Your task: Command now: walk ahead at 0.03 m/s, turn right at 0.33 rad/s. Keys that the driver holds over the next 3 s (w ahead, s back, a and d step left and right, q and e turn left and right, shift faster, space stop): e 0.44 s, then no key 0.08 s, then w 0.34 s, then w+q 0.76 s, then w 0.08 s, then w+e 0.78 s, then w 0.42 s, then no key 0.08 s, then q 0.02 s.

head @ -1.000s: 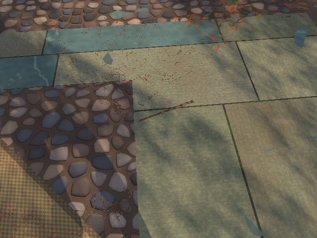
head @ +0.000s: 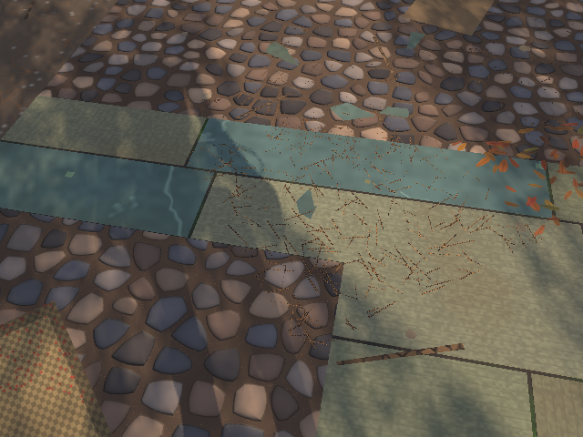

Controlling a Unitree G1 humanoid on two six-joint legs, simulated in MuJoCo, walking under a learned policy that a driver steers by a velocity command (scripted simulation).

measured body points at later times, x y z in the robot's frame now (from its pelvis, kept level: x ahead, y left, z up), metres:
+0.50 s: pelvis +0.00 +0.00 +0.00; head +0.04 -0.01 +0.45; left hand +0.15 +0.26 -0.12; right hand +0.06 -0.30 -0.11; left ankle +0.03 +0.11 -0.72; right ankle -0.03 -0.11 -0.74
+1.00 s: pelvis +0.08 -0.05 +0.00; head +0.09 -0.06 +0.45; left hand +0.32 +0.13 -0.10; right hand -0.04 -0.29 -0.14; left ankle +0.04 +0.10 -0.74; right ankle +0.09 -0.15 -0.74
